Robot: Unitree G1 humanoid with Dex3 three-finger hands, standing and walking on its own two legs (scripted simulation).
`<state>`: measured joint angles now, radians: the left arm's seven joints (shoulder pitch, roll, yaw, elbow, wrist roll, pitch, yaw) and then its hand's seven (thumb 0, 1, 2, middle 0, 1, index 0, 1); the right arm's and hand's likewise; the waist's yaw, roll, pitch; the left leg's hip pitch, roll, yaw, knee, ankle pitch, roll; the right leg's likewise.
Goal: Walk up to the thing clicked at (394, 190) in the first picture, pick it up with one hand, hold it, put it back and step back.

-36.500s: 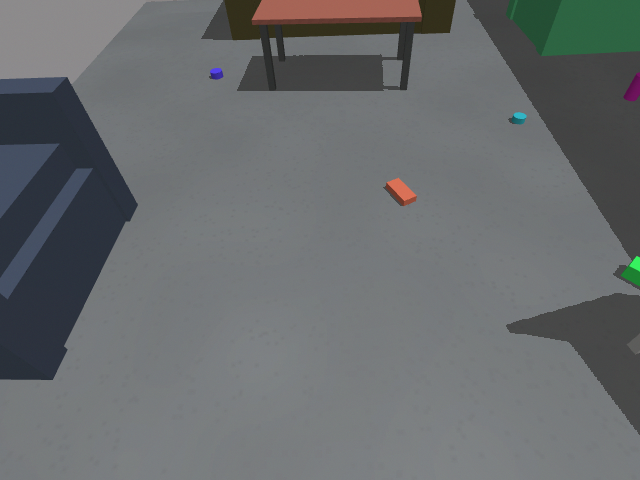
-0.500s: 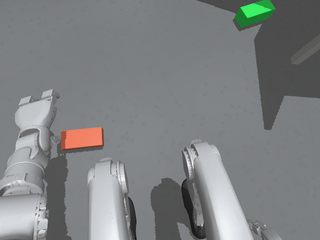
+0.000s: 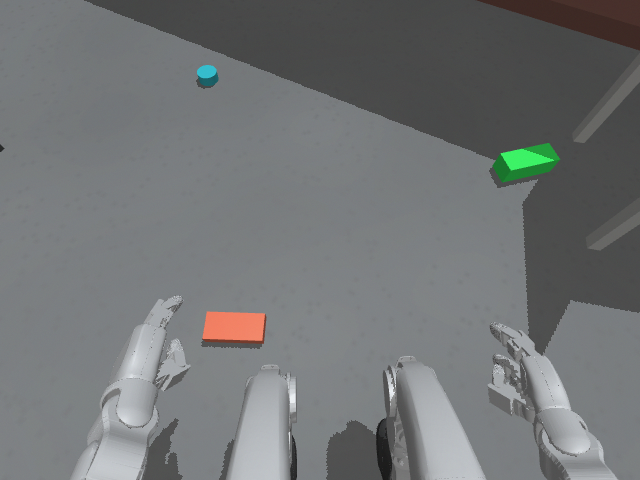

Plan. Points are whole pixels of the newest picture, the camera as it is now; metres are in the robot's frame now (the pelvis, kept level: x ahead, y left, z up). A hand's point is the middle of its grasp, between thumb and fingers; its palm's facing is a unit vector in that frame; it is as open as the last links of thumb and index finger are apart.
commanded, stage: home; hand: left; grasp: from above
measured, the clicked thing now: (235, 327) +0.44 +0.23 -0.54
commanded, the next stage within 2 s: none
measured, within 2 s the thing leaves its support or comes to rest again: neither
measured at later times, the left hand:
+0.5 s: hand (133, 372) +0.24 +0.19 +0.11, palm faces +0.08 -0.97 -0.21, open 7.4 cm
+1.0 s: hand (124, 389) +0.22 +0.19 +0.11, palm faces +0.08 -0.98 -0.19, open 7.4 cm
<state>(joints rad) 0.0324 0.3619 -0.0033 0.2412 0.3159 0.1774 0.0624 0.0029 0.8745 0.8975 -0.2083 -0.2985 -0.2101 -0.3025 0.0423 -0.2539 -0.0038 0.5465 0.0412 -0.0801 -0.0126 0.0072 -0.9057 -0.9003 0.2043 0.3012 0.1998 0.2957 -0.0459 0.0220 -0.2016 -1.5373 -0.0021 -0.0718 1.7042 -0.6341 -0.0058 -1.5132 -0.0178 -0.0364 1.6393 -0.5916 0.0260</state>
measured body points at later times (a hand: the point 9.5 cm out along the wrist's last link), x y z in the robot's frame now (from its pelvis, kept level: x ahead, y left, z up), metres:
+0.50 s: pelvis +0.07 +0.00 +0.15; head +0.09 +0.01 +0.60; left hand +0.23 +0.24 +0.13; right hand +0.22 -0.24 +0.08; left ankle +0.07 +0.12 -0.52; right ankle +0.08 -0.14 -0.52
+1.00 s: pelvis +0.07 +0.00 +0.16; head +0.08 +0.01 +0.61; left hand +0.22 +0.24 +0.13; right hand +0.24 -0.23 +0.10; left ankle +0.07 +0.12 -0.52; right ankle +0.08 -0.14 -0.52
